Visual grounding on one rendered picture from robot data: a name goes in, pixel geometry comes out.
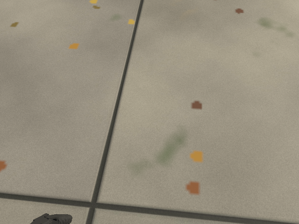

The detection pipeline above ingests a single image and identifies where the robot left hand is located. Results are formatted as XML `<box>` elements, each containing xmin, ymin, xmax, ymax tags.
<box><xmin>30</xmin><ymin>213</ymin><xmax>72</xmax><ymax>224</ymax></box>

